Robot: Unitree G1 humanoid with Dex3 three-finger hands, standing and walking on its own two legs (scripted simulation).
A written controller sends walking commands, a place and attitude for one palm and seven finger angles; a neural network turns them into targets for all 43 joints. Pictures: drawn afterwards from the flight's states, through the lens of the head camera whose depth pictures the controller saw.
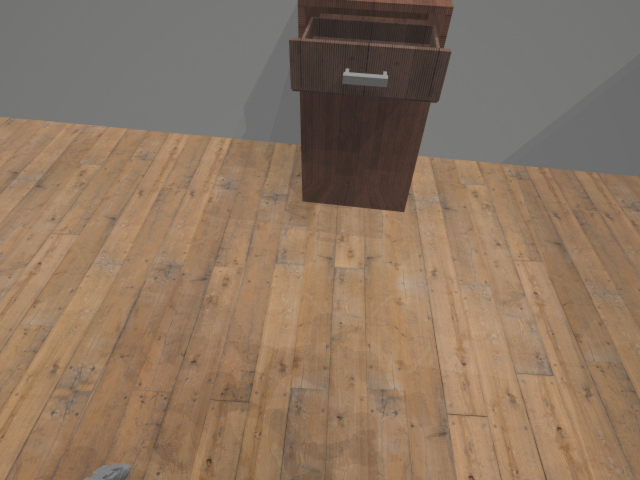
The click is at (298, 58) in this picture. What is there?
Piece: drawer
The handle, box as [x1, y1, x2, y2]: [342, 68, 387, 86]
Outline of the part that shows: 343,73 342,83 386,86 386,71 383,71 383,74 379,75 349,72 346,68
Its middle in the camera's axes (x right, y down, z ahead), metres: +0.12 -0.45 +1.07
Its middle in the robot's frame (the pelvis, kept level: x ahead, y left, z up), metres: +1.11 -0.06 +0.00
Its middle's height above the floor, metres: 0.77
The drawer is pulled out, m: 0.28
